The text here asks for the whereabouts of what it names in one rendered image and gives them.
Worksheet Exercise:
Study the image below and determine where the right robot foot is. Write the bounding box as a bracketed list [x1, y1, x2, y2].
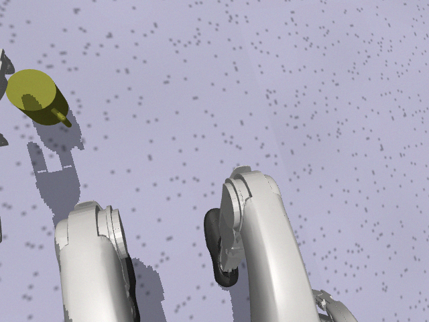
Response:
[204, 208, 239, 287]

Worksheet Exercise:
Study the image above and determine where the right robot hand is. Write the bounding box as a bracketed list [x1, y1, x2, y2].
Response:
[312, 289, 358, 322]

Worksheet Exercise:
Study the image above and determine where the left robot foot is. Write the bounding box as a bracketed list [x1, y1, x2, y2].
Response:
[125, 253, 140, 322]

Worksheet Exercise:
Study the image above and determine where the mug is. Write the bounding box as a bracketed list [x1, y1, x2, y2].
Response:
[5, 69, 72, 127]

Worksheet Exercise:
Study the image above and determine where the left robot hand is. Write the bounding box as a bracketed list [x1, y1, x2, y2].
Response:
[0, 49, 15, 146]

